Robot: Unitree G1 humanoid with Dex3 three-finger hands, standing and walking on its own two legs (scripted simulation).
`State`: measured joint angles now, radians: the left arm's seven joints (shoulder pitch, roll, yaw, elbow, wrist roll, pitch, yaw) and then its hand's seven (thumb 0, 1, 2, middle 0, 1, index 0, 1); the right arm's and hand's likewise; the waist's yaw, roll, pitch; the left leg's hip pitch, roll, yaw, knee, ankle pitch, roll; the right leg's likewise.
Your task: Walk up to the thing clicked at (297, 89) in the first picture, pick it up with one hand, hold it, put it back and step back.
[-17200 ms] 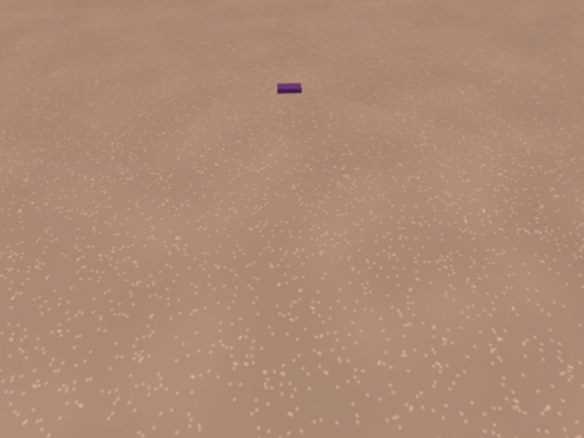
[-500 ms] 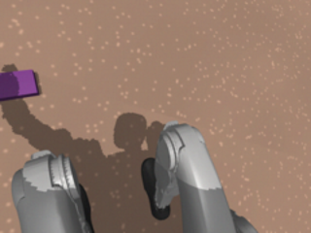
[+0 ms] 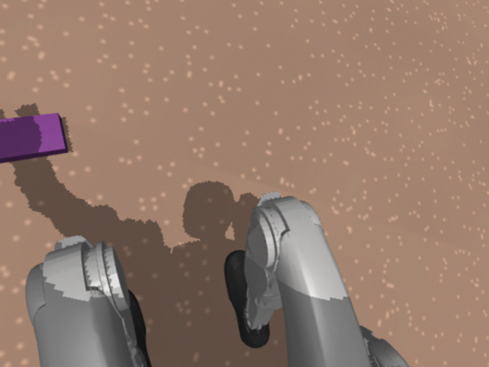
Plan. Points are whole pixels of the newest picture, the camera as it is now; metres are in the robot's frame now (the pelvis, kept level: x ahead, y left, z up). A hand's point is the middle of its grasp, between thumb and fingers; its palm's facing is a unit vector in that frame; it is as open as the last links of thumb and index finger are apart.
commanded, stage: rise first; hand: left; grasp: from above
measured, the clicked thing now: (16, 139) +0.51 +0.31 -0.31
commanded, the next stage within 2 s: approach in 0.02 s
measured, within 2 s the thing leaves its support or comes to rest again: neither
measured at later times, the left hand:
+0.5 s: hand (6, 116) +0.51 +0.28 -0.18, palm faces -0.42 -0.06 -0.91, open 14.2 cm
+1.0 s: hand out of the picture +0.48 +0.33 -0.20, palm faces -0.51 -0.10 -0.85, open 14.2 cm
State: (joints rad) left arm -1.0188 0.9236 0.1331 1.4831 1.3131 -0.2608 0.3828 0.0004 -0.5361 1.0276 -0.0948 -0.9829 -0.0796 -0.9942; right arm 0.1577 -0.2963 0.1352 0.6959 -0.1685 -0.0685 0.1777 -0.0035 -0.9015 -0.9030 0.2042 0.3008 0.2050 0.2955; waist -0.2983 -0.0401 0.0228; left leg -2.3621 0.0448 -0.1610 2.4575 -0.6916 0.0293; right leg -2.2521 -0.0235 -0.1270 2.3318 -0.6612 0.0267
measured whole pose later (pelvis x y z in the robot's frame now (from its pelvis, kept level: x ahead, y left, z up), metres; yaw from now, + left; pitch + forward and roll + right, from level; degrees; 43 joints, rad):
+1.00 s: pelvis +0.00 +0.00 -0.01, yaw -1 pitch +32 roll -12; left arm -1.06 0.97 0.07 1.39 1.22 -0.26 0.22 0.00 -0.55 1.01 -0.08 -1.03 -0.07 -1.03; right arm 0.16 -0.33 0.17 0.65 -0.18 -0.08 0.15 0.00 -0.90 -0.90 0.21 0.30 0.21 0.30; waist -0.29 -0.07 0.12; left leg -2.37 0.04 -0.18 2.48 -0.68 0.02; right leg -2.26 -0.02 -0.14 2.34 -0.64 0.03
